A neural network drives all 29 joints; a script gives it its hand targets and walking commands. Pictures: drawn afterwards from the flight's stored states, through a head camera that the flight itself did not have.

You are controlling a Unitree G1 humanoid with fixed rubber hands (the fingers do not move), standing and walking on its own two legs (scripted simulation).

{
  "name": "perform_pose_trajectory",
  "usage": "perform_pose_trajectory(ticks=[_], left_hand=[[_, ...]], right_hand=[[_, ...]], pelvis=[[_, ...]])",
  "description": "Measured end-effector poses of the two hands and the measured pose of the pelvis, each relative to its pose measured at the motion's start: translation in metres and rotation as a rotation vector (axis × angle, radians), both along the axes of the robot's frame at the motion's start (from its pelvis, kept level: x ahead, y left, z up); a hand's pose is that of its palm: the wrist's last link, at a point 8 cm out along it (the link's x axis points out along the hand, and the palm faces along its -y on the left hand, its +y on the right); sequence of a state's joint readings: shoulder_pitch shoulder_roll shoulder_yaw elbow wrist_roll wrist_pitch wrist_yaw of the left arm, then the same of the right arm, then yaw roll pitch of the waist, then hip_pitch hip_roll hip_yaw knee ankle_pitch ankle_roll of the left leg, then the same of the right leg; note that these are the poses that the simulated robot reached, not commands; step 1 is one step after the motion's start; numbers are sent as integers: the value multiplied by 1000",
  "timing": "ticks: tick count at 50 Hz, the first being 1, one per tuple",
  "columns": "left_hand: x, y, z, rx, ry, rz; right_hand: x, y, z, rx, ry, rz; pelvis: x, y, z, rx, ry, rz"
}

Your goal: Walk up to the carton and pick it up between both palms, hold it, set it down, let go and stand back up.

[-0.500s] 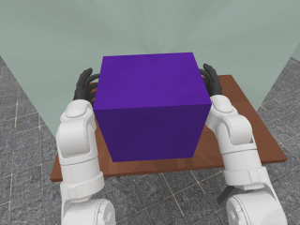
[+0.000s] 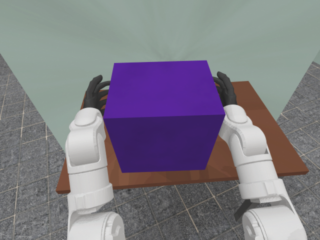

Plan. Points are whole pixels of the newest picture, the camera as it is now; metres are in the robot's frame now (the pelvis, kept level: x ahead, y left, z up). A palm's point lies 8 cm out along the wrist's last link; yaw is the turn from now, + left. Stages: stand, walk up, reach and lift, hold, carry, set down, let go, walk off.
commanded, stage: hold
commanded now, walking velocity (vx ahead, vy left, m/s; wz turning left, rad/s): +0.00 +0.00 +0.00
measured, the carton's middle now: (162, 119) +0.35 +0.01 +0.15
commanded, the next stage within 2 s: none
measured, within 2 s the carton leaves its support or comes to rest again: neither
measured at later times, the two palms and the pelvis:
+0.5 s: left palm (93, 107) +0.35 +0.16 +0.19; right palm (225, 102) +0.37 -0.14 +0.17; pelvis +0.01 +0.01 +0.00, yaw +0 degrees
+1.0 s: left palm (92, 107) +0.34 +0.15 +0.20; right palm (227, 102) +0.36 -0.14 +0.18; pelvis +0.00 +0.00 +0.00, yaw +0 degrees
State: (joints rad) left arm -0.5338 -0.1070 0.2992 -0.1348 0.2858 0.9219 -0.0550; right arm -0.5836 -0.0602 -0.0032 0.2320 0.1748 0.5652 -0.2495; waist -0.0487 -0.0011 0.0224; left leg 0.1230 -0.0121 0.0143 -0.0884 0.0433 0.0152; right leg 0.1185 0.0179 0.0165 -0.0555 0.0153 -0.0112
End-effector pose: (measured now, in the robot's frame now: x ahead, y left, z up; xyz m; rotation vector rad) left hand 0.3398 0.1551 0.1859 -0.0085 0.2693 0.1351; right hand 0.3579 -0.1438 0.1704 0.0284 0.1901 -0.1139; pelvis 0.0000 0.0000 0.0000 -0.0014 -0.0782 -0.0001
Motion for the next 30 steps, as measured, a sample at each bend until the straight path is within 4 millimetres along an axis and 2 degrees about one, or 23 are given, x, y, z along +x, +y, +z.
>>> perform_pose_trajectory(ticks=[18,30], left_hand=[[11,5,-2,5,0,-7],[9,1,1,-1,3,-7]], right_hand=[[10,4,1,4,-1,-7],[8,1,4,9,2,-8]], pelvis=[[11,5,0,0,15,0],[14,5,0,1,-5,-1]])
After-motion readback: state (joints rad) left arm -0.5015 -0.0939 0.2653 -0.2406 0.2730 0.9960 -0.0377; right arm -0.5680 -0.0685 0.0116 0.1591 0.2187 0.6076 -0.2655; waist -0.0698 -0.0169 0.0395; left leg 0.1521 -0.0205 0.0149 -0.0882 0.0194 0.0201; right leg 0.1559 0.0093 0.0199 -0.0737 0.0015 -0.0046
